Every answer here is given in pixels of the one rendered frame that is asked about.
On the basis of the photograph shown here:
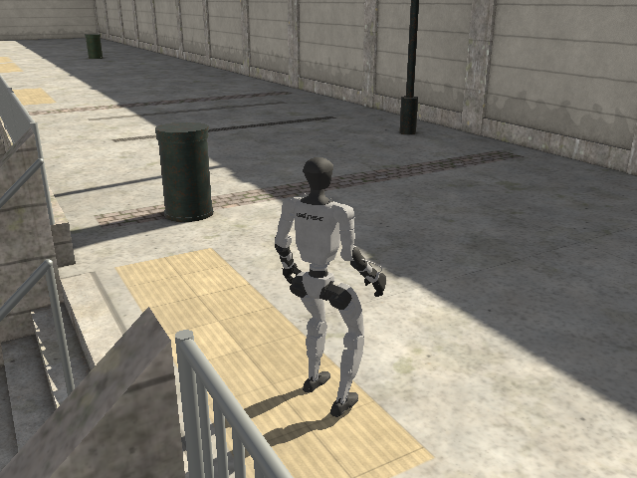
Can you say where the stairs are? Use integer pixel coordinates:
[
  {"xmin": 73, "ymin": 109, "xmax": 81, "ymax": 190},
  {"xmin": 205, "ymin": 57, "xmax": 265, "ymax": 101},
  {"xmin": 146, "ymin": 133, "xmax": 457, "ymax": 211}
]
[{"xmin": 0, "ymin": 280, "xmax": 95, "ymax": 472}]

